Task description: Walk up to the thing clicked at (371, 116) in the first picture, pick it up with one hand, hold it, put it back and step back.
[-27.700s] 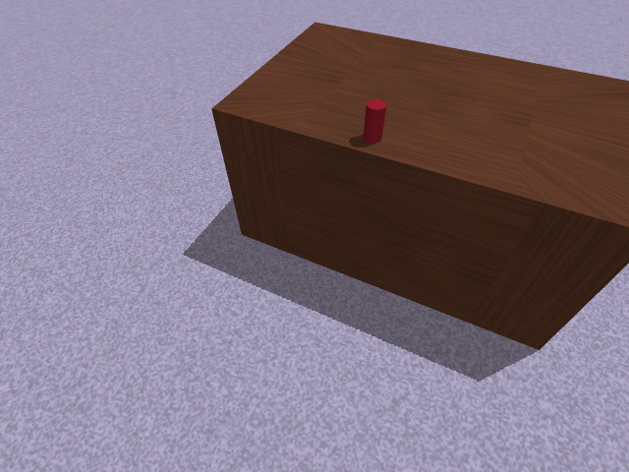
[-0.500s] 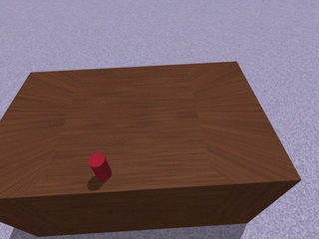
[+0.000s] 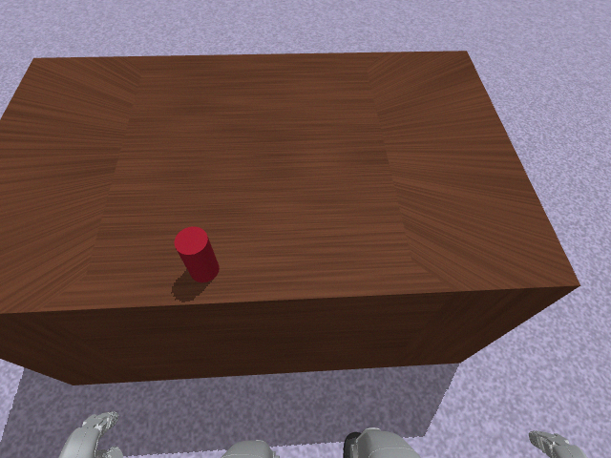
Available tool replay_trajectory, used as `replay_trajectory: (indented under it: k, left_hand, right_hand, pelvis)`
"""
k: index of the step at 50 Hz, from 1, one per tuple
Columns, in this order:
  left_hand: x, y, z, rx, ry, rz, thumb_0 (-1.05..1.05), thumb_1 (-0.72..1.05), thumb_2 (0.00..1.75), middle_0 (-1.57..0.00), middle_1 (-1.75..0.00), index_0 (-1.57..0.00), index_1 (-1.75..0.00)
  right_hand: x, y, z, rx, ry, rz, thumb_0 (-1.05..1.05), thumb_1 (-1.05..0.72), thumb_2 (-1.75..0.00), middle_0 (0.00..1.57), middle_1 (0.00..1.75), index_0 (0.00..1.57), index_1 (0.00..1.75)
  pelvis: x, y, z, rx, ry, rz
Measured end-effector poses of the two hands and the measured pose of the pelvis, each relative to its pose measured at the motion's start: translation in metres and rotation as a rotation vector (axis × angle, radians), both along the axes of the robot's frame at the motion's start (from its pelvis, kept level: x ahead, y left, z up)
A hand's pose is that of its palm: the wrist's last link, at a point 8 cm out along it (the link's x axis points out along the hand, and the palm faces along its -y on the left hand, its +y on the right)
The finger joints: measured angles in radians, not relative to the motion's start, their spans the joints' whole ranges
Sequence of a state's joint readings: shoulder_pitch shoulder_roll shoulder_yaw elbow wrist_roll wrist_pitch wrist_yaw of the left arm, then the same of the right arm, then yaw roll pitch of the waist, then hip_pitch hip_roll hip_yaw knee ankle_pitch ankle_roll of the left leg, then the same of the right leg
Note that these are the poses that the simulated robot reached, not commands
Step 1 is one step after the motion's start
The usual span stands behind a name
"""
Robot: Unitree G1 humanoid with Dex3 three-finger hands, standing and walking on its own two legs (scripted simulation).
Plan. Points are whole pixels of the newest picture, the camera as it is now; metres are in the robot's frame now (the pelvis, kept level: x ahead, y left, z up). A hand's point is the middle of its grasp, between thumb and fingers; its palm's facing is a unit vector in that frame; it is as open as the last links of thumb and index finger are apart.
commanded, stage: step back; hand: left
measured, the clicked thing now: (198, 256) +0.43 +0.20 -0.11
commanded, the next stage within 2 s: none
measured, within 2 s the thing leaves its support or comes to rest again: neither
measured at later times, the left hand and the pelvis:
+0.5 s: hand out of the picture +0.03 +0.28 -0.16, palm faces -0.11 -0.91 -0.40, open 7.3 cm; pelvis -0.09 +0.02 -0.01, yaw -5 degrees
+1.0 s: hand out of the picture -0.09 +0.29 -0.15, palm faces -0.03 -0.93 -0.36, open 7.3 cm; pelvis -0.22 +0.02 +0.00, yaw -2 degrees
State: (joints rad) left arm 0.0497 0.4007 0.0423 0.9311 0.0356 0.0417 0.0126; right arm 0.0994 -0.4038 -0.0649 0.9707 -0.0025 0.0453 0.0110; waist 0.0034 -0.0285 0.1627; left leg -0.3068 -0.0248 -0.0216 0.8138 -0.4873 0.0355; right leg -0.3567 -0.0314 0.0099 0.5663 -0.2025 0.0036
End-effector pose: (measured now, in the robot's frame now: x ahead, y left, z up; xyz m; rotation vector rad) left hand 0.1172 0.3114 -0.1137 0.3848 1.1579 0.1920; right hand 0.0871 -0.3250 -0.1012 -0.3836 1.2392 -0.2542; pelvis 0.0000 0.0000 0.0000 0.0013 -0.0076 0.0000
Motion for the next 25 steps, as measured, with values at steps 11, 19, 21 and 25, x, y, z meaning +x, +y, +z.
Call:
replay_trajectory:
  k: [11, 19, 21, 25]
  left_hand:
    - [-0.027, 0.019, -0.012, -0.056, 0.005, -0.009, 0.0, 0.91, 0.9, -0.2, -0.3, -0.21, -0.3]
    - [-0.068, 0.021, -0.009, -0.029, 0.056, -0.037, 0.0, 0.9, 0.9, -0.2, -0.3, -0.21, -0.3]
    - [-0.075, 0.018, -0.007, -0.018, 0.049, -0.046, 0.0, 0.91, 0.9, -0.2, -0.3, -0.21, -0.3]
    - [-0.09, 0.009, -0.003, 0.009, 0.017, -0.057, 0.0, 0.91, 0.9, -0.2, -0.3, -0.21, -0.3]
  right_hand:
    - [-0.08, 0.041, 0.014, -0.03, 0.073, -0.03, 0.01, -0.9, -0.9, 0.2, 0.3, 0.21, 0.3]
    - [-0.091, 0.042, 0.006, -0.014, -0.023, -0.033, 0.01, -0.9, -0.9, 0.2, 0.3, 0.21, 0.3]
    - [-0.094, 0.038, 0.001, -0.005, -0.048, -0.03, 0.01, -0.9, -0.9, 0.2, 0.3, 0.21, 0.3]
    - [-0.102, 0.024, -0.013, 0.02, -0.092, -0.033, 0.01, -0.9, -0.9, 0.2, 0.3, 0.21, 0.3]
  pelvis:
    - [-0.037, 0.029, 0.006, -0.031, -0.009, -0.017]
    - [-0.066, 0.03, 0.003, -0.025, -0.015, -0.062]
    - [-0.075, 0.027, -0.001, -0.019, -0.019, -0.073]
    - [-0.094, 0.017, -0.01, -0.024, -0.032, -0.088]
